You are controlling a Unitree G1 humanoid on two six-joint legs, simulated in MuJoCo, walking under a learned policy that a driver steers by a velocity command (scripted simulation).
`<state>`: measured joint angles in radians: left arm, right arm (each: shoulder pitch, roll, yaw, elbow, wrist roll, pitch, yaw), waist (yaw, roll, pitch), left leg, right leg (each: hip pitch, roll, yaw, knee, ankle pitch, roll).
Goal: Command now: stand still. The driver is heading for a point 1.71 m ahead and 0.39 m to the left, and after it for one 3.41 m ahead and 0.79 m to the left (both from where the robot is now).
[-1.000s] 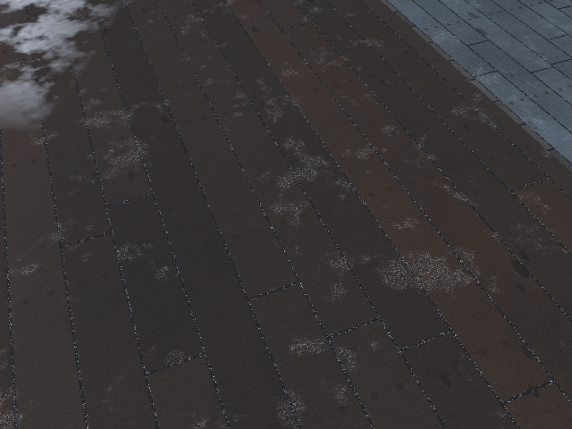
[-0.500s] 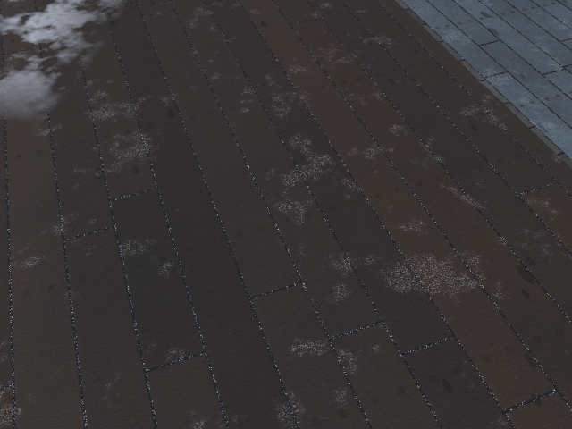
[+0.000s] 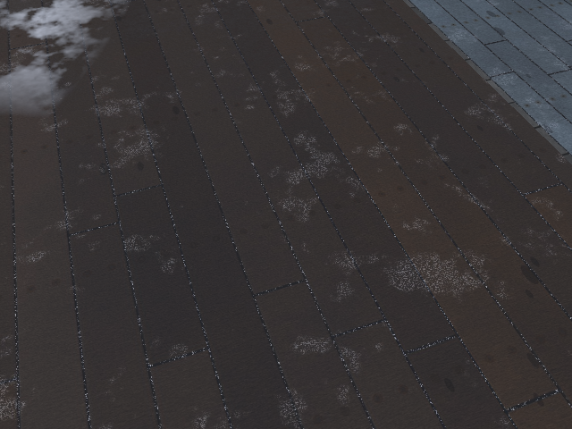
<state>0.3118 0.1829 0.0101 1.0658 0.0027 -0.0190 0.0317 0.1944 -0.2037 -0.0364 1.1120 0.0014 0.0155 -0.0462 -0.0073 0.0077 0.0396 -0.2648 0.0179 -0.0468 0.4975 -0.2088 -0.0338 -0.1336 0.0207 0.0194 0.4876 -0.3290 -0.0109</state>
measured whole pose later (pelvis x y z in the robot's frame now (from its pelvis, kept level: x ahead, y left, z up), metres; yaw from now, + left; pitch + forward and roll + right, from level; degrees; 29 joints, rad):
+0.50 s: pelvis +0.10 +0.05 +0.01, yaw +0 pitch +0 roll +0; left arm 0.27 0.25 0.05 0.98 -0.03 -0.10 0.00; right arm 0.41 -0.19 -0.03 1.10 0.00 -0.11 0.02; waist -0.03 -0.03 -0.01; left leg -0.10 -0.03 0.05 0.37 -0.28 0.05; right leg -0.49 -0.05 0.00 1.13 -0.26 -0.08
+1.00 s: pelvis +0.38 -0.02 +0.00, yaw +0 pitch +0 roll -1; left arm 0.20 0.24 0.05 0.96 0.00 -0.11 -0.04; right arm 0.27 -0.26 -0.05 0.96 0.03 -0.10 -0.01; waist 0.01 0.03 0.04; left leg -0.47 0.08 -0.04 1.22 -0.32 0.05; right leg -0.28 0.06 -0.08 0.40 -0.14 -0.07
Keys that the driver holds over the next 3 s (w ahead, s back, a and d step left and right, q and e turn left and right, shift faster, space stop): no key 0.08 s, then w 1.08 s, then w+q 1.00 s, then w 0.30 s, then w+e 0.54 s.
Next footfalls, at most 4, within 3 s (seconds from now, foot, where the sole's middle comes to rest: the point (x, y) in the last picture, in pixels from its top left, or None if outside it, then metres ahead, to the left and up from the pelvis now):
0.82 right None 0.47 -0.10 -0.77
1.38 left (243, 327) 0.77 0.14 -0.77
1.90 right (293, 231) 1.10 0.01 -0.77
2.42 left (173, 205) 1.21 0.38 -0.77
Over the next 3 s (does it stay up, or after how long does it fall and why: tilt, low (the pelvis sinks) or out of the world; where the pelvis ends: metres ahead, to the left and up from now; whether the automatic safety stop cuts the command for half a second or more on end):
stays up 1.42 0.35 -0.02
